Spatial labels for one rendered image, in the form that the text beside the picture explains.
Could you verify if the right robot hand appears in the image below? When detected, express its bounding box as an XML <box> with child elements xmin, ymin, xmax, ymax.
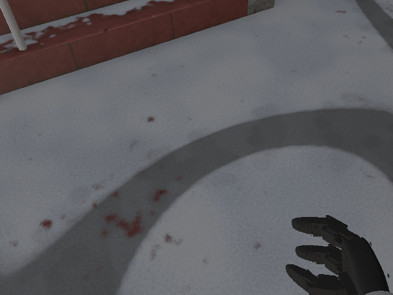
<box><xmin>286</xmin><ymin>215</ymin><xmax>390</xmax><ymax>295</ymax></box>

